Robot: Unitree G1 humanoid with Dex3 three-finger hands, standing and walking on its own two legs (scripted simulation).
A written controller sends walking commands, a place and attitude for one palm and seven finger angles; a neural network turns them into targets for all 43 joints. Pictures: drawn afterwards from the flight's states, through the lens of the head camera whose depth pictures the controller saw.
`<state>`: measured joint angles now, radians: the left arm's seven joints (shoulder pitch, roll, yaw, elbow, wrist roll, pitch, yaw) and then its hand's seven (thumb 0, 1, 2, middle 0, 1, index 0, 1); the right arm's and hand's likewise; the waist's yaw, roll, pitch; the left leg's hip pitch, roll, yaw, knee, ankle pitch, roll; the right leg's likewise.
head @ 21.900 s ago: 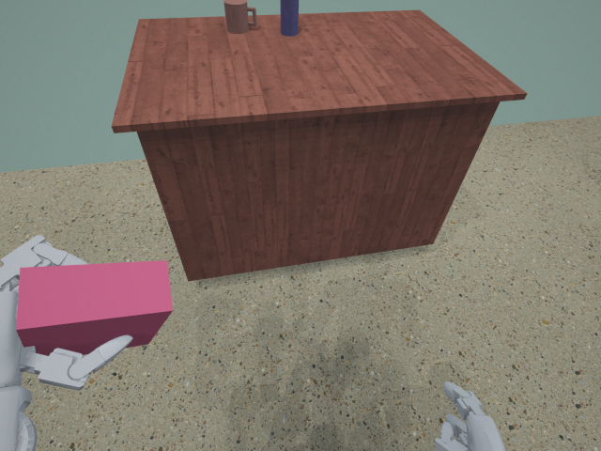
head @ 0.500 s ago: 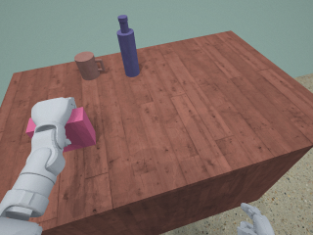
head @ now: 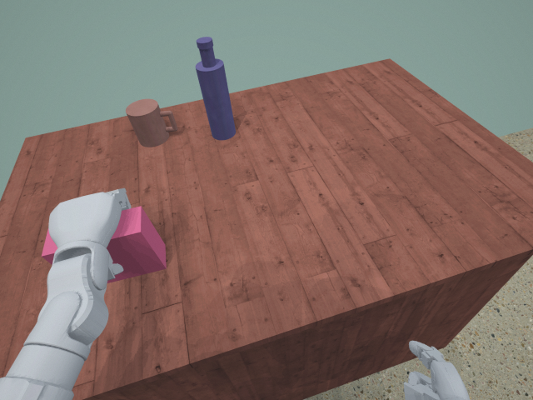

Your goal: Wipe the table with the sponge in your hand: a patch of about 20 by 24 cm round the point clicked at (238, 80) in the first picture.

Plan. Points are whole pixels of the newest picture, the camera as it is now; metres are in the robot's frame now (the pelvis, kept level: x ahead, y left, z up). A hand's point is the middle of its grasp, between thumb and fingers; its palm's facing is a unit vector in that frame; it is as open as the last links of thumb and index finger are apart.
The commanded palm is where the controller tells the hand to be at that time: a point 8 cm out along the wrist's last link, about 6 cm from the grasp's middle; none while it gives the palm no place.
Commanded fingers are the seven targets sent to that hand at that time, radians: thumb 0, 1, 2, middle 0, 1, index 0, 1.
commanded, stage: wipe back along the middle lane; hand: left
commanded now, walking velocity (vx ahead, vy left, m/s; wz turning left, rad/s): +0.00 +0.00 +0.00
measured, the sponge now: (116, 255) +0.31 +0.29 +0.05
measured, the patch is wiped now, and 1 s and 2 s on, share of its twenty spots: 0.60 0.60 0.60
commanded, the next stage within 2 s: slide across to the third lane in 0.64 s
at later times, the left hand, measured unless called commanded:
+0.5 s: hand (100, 274) +0.25 +0.26 +0.10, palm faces +0.08 -0.06 -1.00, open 9.6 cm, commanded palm +0.20 +0.25 +0.12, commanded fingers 0.00 0.10 1.30 -1.20 -1.60 -1.20 -1.60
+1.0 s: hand (103, 291) +0.23 +0.25 +0.10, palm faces +0.05 -0.05 -1.00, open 9.5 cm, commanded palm +0.20 +0.20 +0.14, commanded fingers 0.00 0.10 1.30 -1.20 -1.60 -1.20 -1.60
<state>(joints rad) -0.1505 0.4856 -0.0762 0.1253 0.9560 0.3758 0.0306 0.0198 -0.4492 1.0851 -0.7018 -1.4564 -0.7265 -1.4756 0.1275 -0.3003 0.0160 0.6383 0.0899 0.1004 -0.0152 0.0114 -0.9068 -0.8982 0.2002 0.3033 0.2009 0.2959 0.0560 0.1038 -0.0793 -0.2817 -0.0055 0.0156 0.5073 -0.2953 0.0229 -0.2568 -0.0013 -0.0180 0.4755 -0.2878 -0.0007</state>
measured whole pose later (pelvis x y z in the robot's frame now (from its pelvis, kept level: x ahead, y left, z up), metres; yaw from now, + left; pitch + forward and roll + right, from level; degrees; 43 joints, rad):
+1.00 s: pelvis -0.03 -0.01 +0.00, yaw +0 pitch +0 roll +0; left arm 0.03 0.41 -0.17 -0.12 0.99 0.50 0.01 0.02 -0.46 1.07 -0.69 -1.45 -0.78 -1.40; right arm 0.08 -0.29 0.02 0.65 0.08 0.05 -0.03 0.01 -0.91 -0.90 0.20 0.30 0.17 0.28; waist 0.11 0.12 -0.05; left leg -0.24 -0.01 0.01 0.52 -0.27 0.01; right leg -0.23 0.00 -0.02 0.52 -0.29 -0.01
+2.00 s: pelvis -0.03 -0.03 +0.00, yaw +0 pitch -2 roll +1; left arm -0.13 0.32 -0.31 0.03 1.01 0.54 0.03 -0.02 -0.48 1.09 -0.72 -1.44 -0.80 -1.36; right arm 0.04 -0.27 0.03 0.68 0.08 0.08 0.00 0.01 -0.91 -0.90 0.20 0.30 0.20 0.30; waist 0.11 0.11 -0.06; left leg -0.22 0.01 0.00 0.49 -0.25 -0.02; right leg -0.22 0.02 -0.03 0.53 -0.28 -0.04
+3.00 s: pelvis -0.05 -0.04 +0.00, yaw +0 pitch +1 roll +1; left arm -0.43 0.33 -0.24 0.43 0.99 0.48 0.00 0.00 -0.55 1.15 -0.77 -1.38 -0.84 -1.34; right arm 0.11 -0.29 0.04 0.69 0.09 0.09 -0.07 0.01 -0.91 -0.90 0.20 0.30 0.20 0.30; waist 0.06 0.09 -0.09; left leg -0.30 0.02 0.00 0.52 -0.23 -0.02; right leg -0.31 0.03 -0.03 0.55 -0.26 -0.06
